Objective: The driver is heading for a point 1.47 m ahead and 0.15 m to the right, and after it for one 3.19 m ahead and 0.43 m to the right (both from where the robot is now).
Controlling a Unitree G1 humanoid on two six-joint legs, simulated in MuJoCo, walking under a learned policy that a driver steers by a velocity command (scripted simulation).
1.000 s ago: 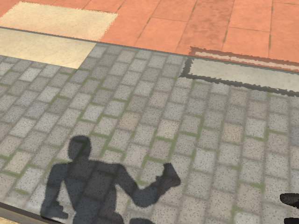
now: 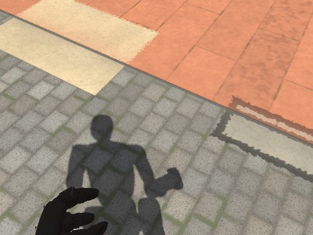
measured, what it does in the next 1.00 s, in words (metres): steps to the right: right foot, then left foot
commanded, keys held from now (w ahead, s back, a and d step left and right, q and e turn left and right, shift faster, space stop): no key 1.00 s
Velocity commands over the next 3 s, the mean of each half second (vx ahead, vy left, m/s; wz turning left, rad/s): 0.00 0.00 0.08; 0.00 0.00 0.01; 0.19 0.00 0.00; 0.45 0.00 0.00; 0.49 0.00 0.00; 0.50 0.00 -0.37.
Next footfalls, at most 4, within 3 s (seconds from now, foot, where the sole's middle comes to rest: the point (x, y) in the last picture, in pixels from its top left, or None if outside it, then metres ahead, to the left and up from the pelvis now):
0.12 right None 0.07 -0.16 -0.76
0.50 left None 0.09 0.01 -0.76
1.60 left None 0.34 0.11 -0.76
2.18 right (169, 180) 0.71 -0.12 -0.76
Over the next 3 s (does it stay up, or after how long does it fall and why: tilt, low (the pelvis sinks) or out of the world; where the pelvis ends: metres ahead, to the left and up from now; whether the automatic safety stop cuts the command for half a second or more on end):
stays up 0.96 0.05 0.02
